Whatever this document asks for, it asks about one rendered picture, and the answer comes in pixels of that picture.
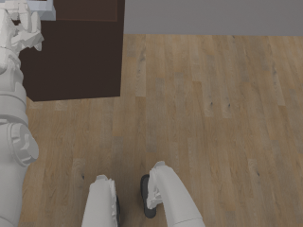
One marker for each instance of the left robot hand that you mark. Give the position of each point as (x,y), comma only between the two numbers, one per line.
(28,32)

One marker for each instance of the left robot forearm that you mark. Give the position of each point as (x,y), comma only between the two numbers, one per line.
(13,96)

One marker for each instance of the handle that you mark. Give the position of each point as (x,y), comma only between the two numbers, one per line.
(45,9)

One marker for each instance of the cabinet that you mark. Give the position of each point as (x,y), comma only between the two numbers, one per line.
(80,58)

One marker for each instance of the drawer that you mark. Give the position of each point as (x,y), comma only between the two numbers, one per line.
(85,9)

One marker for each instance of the right robot thigh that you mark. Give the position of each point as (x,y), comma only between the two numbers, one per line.
(180,209)

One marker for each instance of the left robot thigh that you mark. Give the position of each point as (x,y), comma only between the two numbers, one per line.
(98,208)

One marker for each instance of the robot left upper arm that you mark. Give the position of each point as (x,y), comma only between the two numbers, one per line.
(18,149)

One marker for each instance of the robot thigh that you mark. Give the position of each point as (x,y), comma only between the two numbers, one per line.
(98,208)
(180,209)

